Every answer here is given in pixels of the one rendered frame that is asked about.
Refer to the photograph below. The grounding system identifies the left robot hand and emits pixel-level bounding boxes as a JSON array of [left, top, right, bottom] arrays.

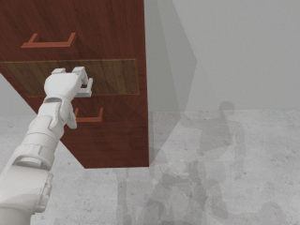
[[44, 67, 89, 129]]

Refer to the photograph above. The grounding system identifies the handle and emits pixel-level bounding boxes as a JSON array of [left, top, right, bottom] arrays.
[[75, 117, 103, 126], [75, 78, 93, 98], [21, 41, 75, 55]]

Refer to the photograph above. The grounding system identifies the left robot upper arm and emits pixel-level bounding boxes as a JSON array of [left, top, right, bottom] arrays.
[[0, 165, 53, 225]]

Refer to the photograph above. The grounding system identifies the drawer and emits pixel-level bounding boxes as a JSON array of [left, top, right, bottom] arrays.
[[1, 58, 139, 97]]

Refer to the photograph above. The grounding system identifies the robot left forearm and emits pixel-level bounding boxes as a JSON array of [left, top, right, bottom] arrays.
[[0, 94, 71, 185]]

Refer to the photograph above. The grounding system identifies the cabinet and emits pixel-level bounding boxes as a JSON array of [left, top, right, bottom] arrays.
[[0, 0, 149, 169]]

